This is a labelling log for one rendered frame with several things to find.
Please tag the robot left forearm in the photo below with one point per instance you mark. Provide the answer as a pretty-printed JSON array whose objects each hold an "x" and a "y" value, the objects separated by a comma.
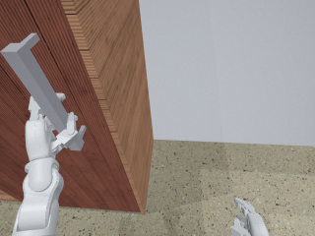
[{"x": 38, "y": 213}]

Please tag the robot left hand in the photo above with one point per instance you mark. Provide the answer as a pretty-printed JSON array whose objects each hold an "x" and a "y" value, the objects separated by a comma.
[{"x": 39, "y": 135}]

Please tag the robot right hand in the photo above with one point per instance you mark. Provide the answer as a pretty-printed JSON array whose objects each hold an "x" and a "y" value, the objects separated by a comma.
[{"x": 252, "y": 225}]

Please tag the handle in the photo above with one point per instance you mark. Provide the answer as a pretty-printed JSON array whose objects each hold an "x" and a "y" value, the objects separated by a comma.
[{"x": 23, "y": 63}]

